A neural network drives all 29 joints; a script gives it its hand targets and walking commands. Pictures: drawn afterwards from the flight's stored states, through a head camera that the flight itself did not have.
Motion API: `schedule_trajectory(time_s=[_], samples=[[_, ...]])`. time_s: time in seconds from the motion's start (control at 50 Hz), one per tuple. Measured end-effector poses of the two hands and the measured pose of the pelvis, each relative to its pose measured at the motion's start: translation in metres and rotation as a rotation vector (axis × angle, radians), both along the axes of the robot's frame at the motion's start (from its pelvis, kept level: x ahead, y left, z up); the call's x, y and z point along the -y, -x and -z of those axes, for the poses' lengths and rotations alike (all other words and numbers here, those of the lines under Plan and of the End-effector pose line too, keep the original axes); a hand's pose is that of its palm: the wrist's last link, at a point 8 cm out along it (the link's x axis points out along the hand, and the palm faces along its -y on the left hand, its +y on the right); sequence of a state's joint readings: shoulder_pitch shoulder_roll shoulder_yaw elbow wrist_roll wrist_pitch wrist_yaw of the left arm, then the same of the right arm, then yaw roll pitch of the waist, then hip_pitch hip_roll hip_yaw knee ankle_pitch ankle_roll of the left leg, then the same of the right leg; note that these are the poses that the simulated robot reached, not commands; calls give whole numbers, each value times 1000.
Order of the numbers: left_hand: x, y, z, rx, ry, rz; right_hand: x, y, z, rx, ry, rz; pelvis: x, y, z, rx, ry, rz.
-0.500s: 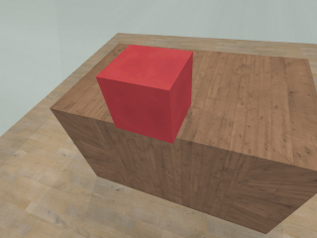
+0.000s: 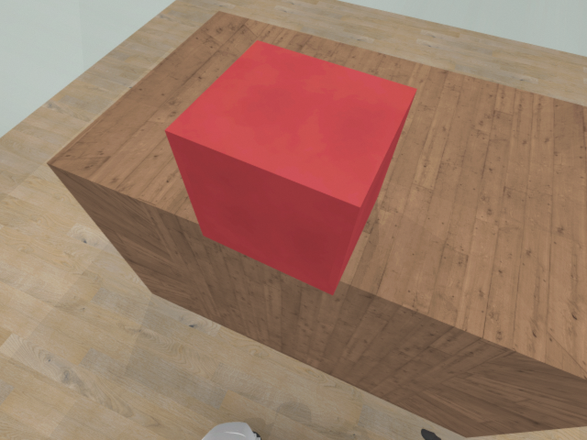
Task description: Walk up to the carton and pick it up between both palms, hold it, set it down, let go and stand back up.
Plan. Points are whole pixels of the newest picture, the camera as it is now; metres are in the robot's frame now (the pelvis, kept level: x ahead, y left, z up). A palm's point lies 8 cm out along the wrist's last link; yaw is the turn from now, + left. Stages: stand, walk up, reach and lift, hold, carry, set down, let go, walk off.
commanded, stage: walk up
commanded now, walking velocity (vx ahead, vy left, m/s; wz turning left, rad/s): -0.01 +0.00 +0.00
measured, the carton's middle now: (296, 171) +0.48 +0.04 +0.04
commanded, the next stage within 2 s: none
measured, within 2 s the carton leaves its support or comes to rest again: neither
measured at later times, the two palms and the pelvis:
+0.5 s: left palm out of the picture +0.01 +0.28 -0.12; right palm out of the picture +0.10 -0.23 -0.15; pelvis +0.02 +0.03 +0.00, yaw +2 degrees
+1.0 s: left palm out of the picture +0.04 +0.38 -0.15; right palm out of the picture +0.06 -0.12 -0.12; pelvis -0.03 +0.11 +0.01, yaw -1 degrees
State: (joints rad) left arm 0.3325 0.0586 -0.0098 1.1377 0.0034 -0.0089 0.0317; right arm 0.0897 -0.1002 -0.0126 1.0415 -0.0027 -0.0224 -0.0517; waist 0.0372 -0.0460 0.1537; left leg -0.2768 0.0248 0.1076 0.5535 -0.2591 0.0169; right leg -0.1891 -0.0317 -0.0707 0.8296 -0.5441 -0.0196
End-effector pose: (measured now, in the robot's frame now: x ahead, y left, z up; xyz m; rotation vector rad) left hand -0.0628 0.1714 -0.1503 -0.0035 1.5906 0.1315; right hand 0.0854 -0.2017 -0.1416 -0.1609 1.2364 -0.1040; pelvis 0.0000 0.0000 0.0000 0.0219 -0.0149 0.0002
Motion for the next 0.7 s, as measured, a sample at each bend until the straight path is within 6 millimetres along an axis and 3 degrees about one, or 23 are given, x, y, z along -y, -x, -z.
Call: schedule_trajectory(time_s=[0.04,0.14,0.22,0.32,0.44,0.52,0.6,0.66,0.7], samples=[[-14,-33,0,52,-38,47,6,3,-1,5,10,27,2,-3,-1,-2,-9,12],[-46,-91,-11,170,-176,95,25,25,15,-85,-12,49,13,-11,1,18,-19,4],[-64,-116,-35,273,-283,71,41,40,24,-206,-12,61,11,-17,-2,9,-48,-5],[-83,-105,-48,223,-344,58,53,30,22,-207,-5,68,2,-20,-7,0,-68,-9],[-97,-80,-39,140,-295,49,43,2,15,-150,27,41,-18,-18,-5,-20,-42,-21],[-112,-64,-22,117,-249,23,22,-19,10,-127,61,-10,-38,-16,1,-24,-11,-35],[-136,-54,7,95,-186,-5,-10,-41,2,-64,104,-46,-66,-18,13,-12,25,-55],[-156,-56,25,76,-142,2,-38,-47,-12,-4,121,-57,-80,-16,13,17,2,-18],[-166,-64,24,77,-127,-4,-52,-45,-23,19,123,-63,-89,-13,6,14,41,-18]])
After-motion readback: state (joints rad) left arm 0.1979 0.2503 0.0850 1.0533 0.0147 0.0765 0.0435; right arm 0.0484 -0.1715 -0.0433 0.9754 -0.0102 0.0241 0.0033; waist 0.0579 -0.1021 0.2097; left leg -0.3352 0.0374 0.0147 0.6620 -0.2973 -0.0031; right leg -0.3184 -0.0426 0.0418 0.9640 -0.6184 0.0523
